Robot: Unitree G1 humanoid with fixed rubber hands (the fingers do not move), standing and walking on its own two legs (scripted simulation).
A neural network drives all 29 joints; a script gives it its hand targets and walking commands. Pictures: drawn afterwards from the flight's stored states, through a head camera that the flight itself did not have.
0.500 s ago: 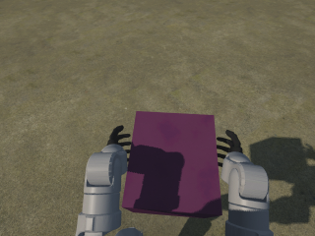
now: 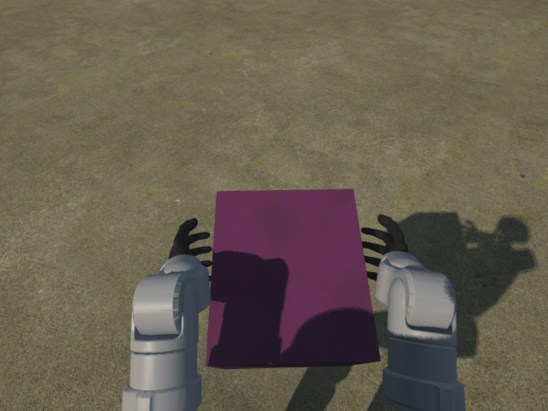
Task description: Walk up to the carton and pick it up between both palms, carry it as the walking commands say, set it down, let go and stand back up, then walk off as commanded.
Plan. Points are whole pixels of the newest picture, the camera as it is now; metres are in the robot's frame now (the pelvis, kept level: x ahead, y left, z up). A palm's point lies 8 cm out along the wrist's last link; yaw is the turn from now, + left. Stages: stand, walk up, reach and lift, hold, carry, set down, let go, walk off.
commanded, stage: carry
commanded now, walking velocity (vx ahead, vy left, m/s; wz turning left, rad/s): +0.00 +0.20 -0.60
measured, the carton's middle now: (285, 283) +0.32 +0.03 +0.00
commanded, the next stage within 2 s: none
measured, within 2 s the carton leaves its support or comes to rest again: neither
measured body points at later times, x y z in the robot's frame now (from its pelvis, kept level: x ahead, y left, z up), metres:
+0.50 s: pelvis -0.04 +0.13 +0.00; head -0.02 +0.16 +0.45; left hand +0.28 +0.21 +0.05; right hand +0.22 -0.08 +0.09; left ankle +0.02 +0.23 -0.72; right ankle -0.06 -0.02 -0.68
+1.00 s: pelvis -0.08 +0.16 +0.01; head -0.12 +0.18 +0.46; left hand +0.23 +0.20 +0.09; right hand +0.15 -0.07 +0.11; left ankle +0.02 +0.23 -0.72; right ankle -0.10 +0.06 -0.72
